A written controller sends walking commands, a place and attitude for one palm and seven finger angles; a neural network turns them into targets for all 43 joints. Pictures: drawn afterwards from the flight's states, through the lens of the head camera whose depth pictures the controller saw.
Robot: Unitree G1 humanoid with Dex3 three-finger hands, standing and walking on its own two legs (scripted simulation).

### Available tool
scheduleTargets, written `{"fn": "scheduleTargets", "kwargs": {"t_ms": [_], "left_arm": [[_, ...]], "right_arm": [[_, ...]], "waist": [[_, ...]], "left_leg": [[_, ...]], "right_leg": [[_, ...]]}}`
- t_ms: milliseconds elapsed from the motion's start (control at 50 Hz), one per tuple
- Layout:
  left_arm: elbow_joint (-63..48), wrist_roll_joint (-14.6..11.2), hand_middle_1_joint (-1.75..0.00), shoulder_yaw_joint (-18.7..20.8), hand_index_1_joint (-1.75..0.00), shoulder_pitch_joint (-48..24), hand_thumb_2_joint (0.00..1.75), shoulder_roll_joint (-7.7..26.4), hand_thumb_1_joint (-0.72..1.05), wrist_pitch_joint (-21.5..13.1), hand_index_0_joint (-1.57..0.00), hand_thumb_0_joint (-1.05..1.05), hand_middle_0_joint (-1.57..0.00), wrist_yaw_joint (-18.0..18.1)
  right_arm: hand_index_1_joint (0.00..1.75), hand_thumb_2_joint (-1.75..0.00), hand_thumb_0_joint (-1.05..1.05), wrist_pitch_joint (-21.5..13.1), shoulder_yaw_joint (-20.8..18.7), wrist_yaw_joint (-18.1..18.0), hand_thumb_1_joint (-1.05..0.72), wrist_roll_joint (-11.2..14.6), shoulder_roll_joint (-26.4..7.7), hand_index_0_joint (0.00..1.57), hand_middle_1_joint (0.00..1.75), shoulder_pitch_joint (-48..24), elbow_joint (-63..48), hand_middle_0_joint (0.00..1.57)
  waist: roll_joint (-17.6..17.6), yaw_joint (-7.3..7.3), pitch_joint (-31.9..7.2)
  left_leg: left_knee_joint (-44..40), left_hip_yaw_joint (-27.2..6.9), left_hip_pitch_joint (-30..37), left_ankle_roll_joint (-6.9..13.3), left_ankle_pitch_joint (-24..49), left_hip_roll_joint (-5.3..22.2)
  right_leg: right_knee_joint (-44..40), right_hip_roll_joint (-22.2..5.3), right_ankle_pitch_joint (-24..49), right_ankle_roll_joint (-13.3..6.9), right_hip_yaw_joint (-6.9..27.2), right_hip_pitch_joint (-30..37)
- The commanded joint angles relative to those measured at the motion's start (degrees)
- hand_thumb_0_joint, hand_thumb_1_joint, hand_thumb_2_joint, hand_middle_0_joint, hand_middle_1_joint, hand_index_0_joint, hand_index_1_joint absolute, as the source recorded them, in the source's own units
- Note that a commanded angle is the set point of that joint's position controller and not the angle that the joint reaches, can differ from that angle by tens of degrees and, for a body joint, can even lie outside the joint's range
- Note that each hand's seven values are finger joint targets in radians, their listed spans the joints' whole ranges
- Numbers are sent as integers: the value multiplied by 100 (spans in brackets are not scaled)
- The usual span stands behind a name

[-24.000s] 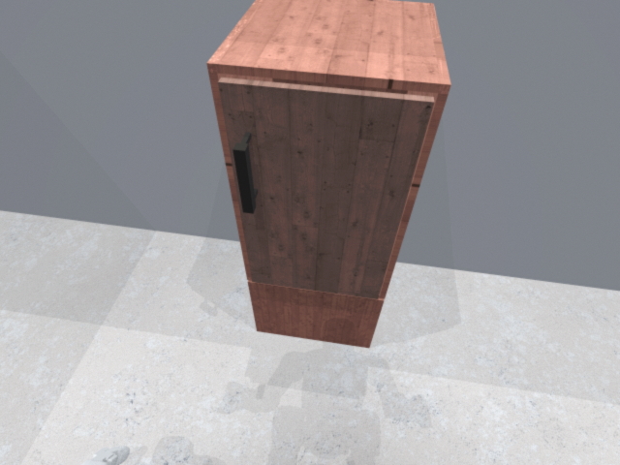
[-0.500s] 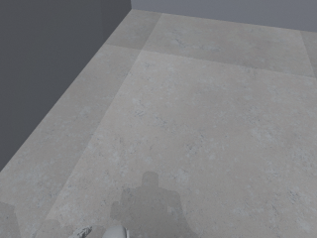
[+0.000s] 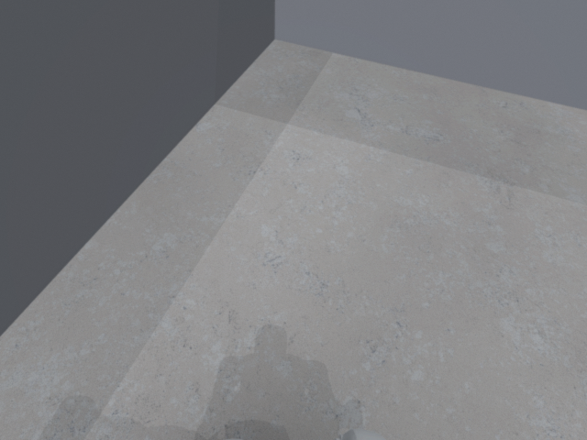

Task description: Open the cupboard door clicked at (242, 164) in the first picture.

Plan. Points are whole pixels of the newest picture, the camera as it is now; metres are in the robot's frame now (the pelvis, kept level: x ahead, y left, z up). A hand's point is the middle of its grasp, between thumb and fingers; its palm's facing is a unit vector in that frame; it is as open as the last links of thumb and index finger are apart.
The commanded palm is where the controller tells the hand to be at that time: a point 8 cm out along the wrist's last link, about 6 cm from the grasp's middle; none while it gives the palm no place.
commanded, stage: walk to a spot facing it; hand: left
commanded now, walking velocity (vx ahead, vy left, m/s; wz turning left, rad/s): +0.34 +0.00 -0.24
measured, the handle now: out of the picture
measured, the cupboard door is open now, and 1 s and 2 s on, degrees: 51 51 51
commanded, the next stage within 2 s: turn to face it in 0.16 s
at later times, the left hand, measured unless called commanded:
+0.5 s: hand (264, 322) +0.33 +0.07 -0.15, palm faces -0.02 -0.98 -0.18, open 7.3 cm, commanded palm none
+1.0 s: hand (211, 332) +0.31 +0.17 -0.17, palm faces +0.28 -0.93 -0.23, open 7.3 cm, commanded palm none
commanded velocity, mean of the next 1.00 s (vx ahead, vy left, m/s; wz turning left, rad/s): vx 0.06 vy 0.00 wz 0.40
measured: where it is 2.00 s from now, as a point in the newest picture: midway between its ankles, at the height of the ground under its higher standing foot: (335, 395)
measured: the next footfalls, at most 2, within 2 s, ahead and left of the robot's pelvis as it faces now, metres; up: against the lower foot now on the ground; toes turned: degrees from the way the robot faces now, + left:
right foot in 0.32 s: +0.26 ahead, -0.17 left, +0.00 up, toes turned -12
left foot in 0.76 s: +0.35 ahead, +0.04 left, +0.00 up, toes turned +18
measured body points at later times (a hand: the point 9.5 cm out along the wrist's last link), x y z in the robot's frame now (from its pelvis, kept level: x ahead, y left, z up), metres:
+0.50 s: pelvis +0.21 -0.08 +0.01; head +0.26 -0.10 +0.45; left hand +0.33 +0.13 -0.14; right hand +0.15 -0.29 -0.15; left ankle +0.15 +0.06 -0.65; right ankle +0.22 -0.16 -0.73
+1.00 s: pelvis +0.28 -0.06 +0.00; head +0.33 -0.02 +0.45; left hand +0.29 +0.22 -0.15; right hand +0.43 -0.29 -0.13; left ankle +0.31 +0.03 -0.73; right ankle +0.29 -0.24 -0.64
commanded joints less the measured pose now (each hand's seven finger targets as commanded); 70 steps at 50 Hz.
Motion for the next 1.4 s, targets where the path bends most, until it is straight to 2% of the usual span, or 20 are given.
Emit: {"fn": "scheduleTargets", "kwargs": {"t_ms": [0,220,280,300,320,360,500,700,720,740,760,780,900,1100,1180,1200,1240,1280,1320,1380], "left_arm": [[-423,8,-30,102,-30,215,90,133,90,35,-20,0,-20,-51],[-920,-27,-30,55,-30,-1446,90,249,90,-14,-20,0,-20,-96],[-556,-6,-30,107,-30,-309,90,615,90,-166,-20,0,-20,-16],[-293,29,-30,246,-30,557,90,1055,90,-263,-20,0,-20,63],[-122,-38,-30,347,-30,1098,90,1606,90,-272,-20,0,-20,105],[-277,-100,-30,238,-30,512,90,1256,90,-247,-20,0,-20,211],[-668,-88,-30,76,-30,-561,90,662,90,-178,-20,0,-20,272],[-1101,-44,-30,318,-30,-859,90,1187,90,24,-20,0,-20,245],[-1187,-75,-30,316,-30,-933,90,1187,90,57,-20,0,-20,226],[-1398,-152,-30,261,-30,-904,90,874,90,99,-20,0,-20,182],[-1667,-124,-30,188,-30,-1227,90,809,90,163,-20,0,-20,201],[-1791,-74,-30,180,-30,-1416,90,962,90,227,-20,0,-20,220],[-1372,-20,-30,295,-30,-820,90,888,90,348,-20,0,-20,125],[-1665,-75,-30,206,-30,-1188,90,874,90,327,-20,0,-20,169],[-1514,-118,-30,234,-30,-546,90,960,90,271,-20,0,-20,204],[-1430,-122,-30,279,-30,-207,90,1080,90,239,-20,0,-20,229],[-1491,24,-30,413,-30,-127,90,1949,90,178,-20,0,-20,309],[-1671,-52,-30,252,-30,-901,90,1435,90,153,-20,0,-20,345],[-1655,-104,-30,155,-30,-984,90,1133,90,110,-20,0,-20,316],[-1536,-94,-30,167,-30,-452,90,1071,90,67,-20,0,-20,329]], "right_arm": [[30,-90,0,-96,-133,-12,-90,51,-724,20,30,675,41,20],[30,-90,0,21,-79,15,-90,-28,-719,20,30,1765,471,20],[30,-90,0,55,-27,5,-90,48,-657,20,30,1752,542,20],[30,-90,0,20,-8,25,-90,132,-502,20,30,1684,455,20],[30,-90,0,28,1,-11,-90,213,-300,20,30,1946,343,20],[30,-90,0,121,-6,-45,-90,216,-340,20,30,1320,266,20],[30,-90,0,512,-30,86,-90,107,-63,20,30,1020,294,20],[30,-90,0,549,-191,212,-90,30,-654,20,30,262,-507,20],[30,-90,0,524,-265,210,-90,0,-903,20,30,690,-465,20],[30,-90,0,457,-407,171,-90,-57,-1576,20,30,1032,-496,20],[30,-90,0,465,-459,85,-90,7,-1957,20,30,1213,-486,20],[30,-90,0,488,-438,63,-90,36,-1896,20,30,1030,-510,20],[30,-90,0,389,-355,3,-90,58,-1545,20,30,-148,-944,20],[30,-90,0,507,-503,91,-90,25,-1612,20,30,146,-789,20],[30,-90,0,578,-562,91,-90,51,-1626,20,30,-164,-881,20],[30,-90,0,598,-546,92,-90,85,-1494,20,30,-328,-946,20],[30,-90,0,580,-460,142,-90,129,-868,20,30,-487,-1179,20],[30,-90,0,634,-508,197,-90,47,-1103,20,30,-252,-1011,20],[30,-90,0,720,-459,221,-90,48,-1014,20,30,-180,-742,20],[30,-90,0,737,-374,249,-90,93,-890,20,30,-470,-772,20]], "waist": [[835,65,-233],[736,-401,176],[252,118,-534],[-506,457,-1310],[-1620,443,-2064],[-1185,364,-1718],[-603,-320,-653],[-384,-436,-563],[166,-685,-853],[1905,-796,-1129],[2145,-875,-1371],[1260,-745,-1191],[790,-122,-1016],[1183,-359,-950],[1222,-108,-1110],[931,74,-1187],[-1900,267,-754],[-837,-230,-536],[-1074,-358,-473],[-920,-156,-557]], "left_leg": [[-2229,-983,178,405,74,1438],[-1825,-205,1133,343,1485,1571],[-198,-131,779,53,2534,1184],[1118,141,-444,-190,1509,722],[2857,147,-1329,-447,-2300,15],[3858,-746,-1637,-475,-2048,346],[3097,-440,-1156,-674,-650,457],[509,6,-75,-434,-129,129],[-36,-231,768,-303,989,212],[-574,-2402,1551,488,3207,1687],[-857,-3681,1663,1202,4570,2558],[-909,-3239,1306,1212,3332,2511],[-1377,-2041,374,398,638,1212],[-1275,-2716,467,559,328,1081],[-916,-2891,-15,385,595,806],[-650,-2758,-561,180,225,571],[2052,-1030,-2511,-640,-2045,-743],[3531,-1383,-2021,-540,-1608,-218],[4011,-1074,-2106,-729,-1030,-81],[3588,-776,-2112,-801,-840,-80]], "right_leg": [[-528,-413,741,125,172,-626],[-3743,-151,1104,-18,-454,-228],[-4565,47,1643,-144,-452,1927],[-4398,-971,3201,-429,615,3696],[-4720,-2556,4987,-1086,1962,4743],[-4909,-2298,5669,-1128,1319,3910],[-5451,-1628,4834,-508,-716,1813],[-4059,-1832,3662,-298,-1165,1708],[-3132,-1619,2936,-57,-1305,1247],[-1611,-696,-331,453,-1387,-99],[-436,-174,-2279,524,-464,-746],[-136,-338,-1890,425,98,-748],[-306,-288,-13,601,255,-655],[-2499,83,-590,595,105,-124],[-4031,361,-110,455,17,1126],[-4931,245,325,392,35,1938],[-6289,-2478,145,-576,2753,2484],[-5896,-2191,1413,-707,1615,1492],[-5293,-1440,3346,-428,585,1908],[-5049,-1312,4587,-216,52,2564]]}}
